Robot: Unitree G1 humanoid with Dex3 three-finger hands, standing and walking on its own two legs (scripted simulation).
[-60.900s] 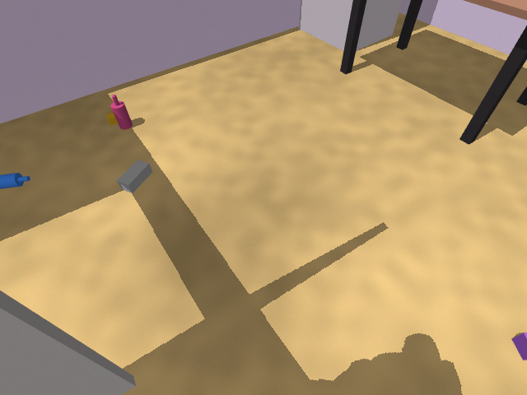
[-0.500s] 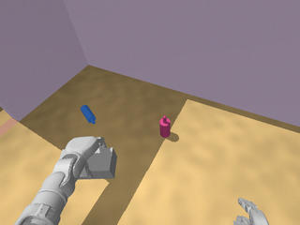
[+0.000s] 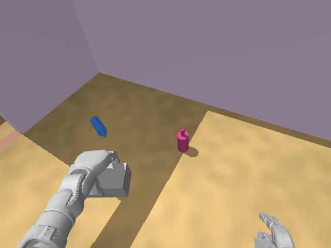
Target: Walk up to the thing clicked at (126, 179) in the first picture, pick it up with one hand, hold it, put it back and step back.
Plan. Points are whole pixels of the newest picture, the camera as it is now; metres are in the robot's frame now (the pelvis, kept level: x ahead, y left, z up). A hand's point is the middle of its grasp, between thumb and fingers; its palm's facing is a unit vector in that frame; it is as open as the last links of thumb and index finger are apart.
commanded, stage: hold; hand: left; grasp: from above
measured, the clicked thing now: (99, 180) +0.31 +0.24 -0.07
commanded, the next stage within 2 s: crouch in 0.16 s
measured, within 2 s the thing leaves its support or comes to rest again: neither
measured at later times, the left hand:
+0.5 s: hand (99, 179) +0.30 +0.23 -0.04, palm faces -0.47 -0.06 -0.88, open 10.5 cm
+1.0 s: hand (112, 187) +0.37 +0.26 -0.26, palm faces -0.42 +0.04 -0.91, open 10.5 cm
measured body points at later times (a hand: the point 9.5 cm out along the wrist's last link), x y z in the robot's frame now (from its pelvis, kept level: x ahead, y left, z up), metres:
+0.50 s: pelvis +0.01 +0.00 +0.00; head +0.02 -0.02 +0.45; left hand +0.32 +0.23 +0.01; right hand +0.15 -0.25 -0.12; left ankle -0.01 +0.13 -0.74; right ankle +0.05 -0.13 -0.74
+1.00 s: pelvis -0.04 +0.02 -0.15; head +0.11 +0.04 +0.27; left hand +0.39 +0.26 -0.21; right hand +0.01 -0.28 -0.27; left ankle -0.01 +0.13 -0.74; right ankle +0.05 -0.13 -0.74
